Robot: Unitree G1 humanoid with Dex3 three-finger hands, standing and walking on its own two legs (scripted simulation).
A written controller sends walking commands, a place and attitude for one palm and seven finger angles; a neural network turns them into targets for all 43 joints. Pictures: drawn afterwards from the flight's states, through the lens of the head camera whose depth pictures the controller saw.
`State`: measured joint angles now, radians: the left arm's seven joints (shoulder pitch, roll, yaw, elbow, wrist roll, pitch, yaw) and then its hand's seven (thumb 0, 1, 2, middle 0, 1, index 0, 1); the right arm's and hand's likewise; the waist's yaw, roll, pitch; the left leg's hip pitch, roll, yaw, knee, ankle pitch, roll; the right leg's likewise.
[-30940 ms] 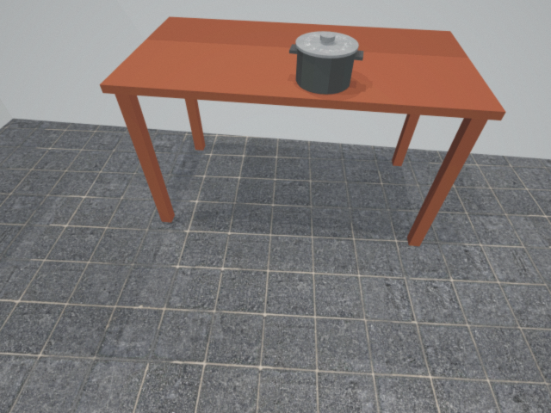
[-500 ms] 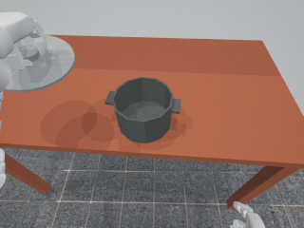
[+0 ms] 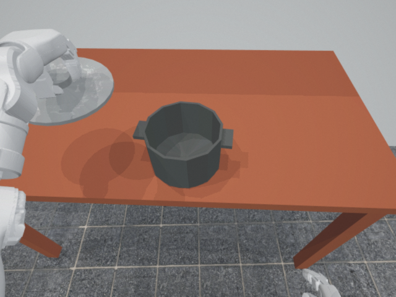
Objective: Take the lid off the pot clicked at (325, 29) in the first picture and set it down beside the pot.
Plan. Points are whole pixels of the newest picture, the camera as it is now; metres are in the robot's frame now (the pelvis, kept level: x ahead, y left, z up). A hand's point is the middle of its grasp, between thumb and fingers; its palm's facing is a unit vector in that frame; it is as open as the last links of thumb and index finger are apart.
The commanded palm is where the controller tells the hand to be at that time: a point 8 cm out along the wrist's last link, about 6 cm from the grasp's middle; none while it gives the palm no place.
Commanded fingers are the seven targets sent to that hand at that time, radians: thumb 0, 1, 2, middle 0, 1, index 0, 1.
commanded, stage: lower the lid onto the table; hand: left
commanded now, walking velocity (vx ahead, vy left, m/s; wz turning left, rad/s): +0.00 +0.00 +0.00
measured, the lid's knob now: (58, 79) +0.47 +0.28 +0.20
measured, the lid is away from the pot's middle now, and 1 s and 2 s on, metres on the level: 0.23 0.22 0.24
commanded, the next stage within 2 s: none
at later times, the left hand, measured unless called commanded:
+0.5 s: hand (59, 100) +0.43 +0.27 +0.18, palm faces -0.26 -0.03 -0.96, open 7.3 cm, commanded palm +0.41 +0.27 +0.26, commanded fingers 0.00 0.60 1.10 -0.90 -0.92 -0.94 -0.93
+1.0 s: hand (72, 107) +0.44 +0.27 +0.15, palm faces -0.34 -0.06 -0.94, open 7.3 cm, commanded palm +0.42 +0.27 +0.23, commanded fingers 0.00 0.60 1.10 -0.90 -0.92 -0.94 -0.93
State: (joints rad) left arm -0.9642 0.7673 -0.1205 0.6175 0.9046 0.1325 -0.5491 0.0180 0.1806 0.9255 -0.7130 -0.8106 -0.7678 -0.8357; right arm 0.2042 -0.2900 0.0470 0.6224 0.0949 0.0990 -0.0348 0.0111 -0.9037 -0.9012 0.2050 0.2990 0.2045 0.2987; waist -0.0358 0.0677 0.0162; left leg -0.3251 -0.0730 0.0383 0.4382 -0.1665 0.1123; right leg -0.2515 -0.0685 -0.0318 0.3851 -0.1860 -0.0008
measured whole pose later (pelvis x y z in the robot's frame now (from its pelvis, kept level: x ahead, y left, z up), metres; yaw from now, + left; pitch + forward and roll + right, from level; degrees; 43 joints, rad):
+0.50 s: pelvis +0.01 -0.01 +0.00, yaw +1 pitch +3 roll -2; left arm -0.81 0.75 -0.09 0.51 0.87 0.12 -0.54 0.02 0.18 0.92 -0.71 -0.81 -0.77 -0.84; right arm 0.18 -0.30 0.04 0.60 0.09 0.11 -0.02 0.01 -0.90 -0.90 0.20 0.30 0.20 0.30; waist -0.02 0.07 0.02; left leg -0.32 -0.07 0.02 0.44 -0.18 0.10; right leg -0.23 -0.06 -0.04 0.37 -0.20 0.02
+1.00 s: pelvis +0.02 -0.02 +0.00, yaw +0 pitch +4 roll -2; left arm -0.80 0.78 -0.04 0.68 0.88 0.01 -0.50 0.02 0.19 0.92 -0.71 -0.81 -0.76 -0.84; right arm 0.24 -0.31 0.03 0.64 0.09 0.11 -0.04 0.01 -0.90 -0.90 0.20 0.30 0.20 0.30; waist -0.07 0.05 0.03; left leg -0.33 -0.04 0.02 0.47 -0.21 0.08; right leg -0.24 -0.04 -0.04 0.38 -0.21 0.03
